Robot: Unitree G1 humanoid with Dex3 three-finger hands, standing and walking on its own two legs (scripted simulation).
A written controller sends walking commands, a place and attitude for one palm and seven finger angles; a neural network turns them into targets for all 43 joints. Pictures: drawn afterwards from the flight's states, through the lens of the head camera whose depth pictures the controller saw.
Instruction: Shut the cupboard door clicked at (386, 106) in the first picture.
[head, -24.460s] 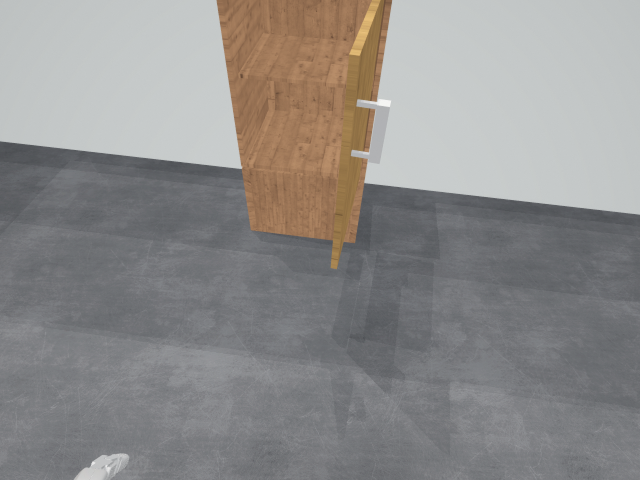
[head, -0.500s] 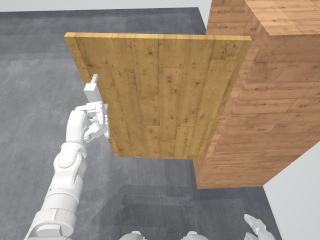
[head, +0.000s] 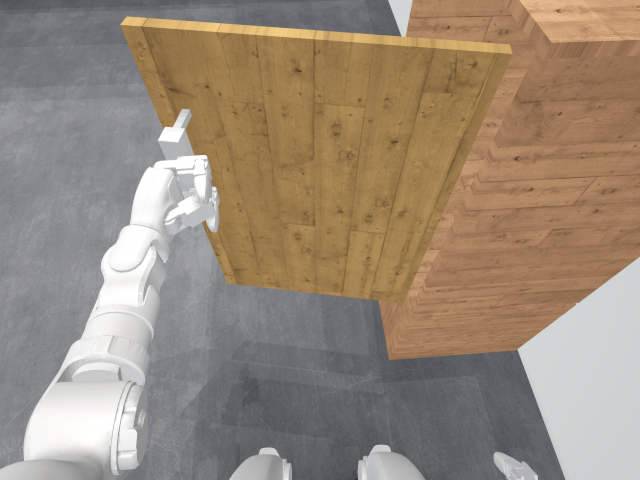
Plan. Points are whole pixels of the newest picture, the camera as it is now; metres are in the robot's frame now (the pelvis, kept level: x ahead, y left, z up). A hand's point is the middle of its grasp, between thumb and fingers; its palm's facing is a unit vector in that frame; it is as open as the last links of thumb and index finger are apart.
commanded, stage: push the door shut along its arc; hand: left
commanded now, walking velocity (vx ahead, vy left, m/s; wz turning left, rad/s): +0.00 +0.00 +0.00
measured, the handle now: (192, 162) +0.51 +0.18 +0.08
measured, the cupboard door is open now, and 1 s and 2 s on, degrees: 79 68 53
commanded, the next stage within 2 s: pull the fist back off the door in 1.38 s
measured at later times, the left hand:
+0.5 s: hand (244, 171) +0.49 +0.10 +0.09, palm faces -0.28 -0.96 -0.01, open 3.1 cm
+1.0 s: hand (263, 145) +0.53 +0.08 +0.09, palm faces -0.37 -0.93 -0.02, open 3.1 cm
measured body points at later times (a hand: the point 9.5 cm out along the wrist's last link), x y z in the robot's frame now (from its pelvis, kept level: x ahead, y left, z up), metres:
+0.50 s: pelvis +0.00 +0.00 -0.01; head +0.10 +0.00 +0.43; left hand +0.50 +0.16 +0.09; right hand +0.03 -0.27 -0.12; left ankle +0.02 +0.09 -0.68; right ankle +0.03 -0.10 -0.68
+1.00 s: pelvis +0.00 -0.01 -0.02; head +0.13 -0.01 +0.41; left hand +0.55 +0.13 +0.10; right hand -0.02 -0.28 -0.14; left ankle +0.02 +0.09 -0.68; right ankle +0.03 -0.10 -0.68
